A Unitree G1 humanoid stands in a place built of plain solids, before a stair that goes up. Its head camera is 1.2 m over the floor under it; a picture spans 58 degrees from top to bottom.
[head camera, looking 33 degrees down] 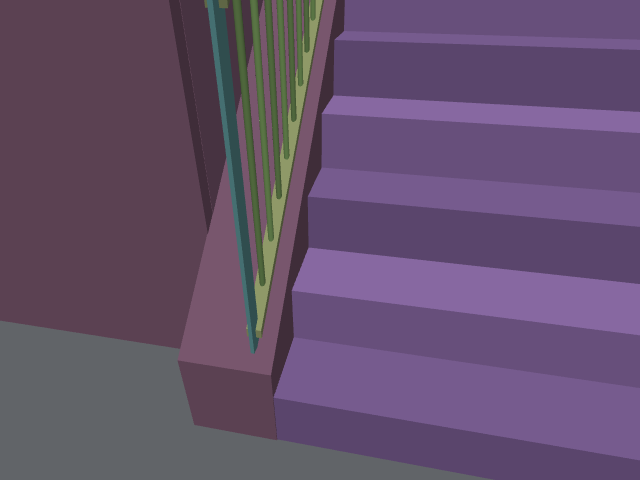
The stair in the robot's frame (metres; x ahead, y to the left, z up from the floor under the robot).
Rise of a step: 0.19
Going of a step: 0.23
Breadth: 1.20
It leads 11 degrees to the right of straight ahead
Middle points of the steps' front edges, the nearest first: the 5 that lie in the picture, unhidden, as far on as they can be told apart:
0.64 -0.46 0.19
0.87 -0.51 0.38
1.09 -0.55 0.58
1.32 -0.59 0.77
1.55 -0.64 0.96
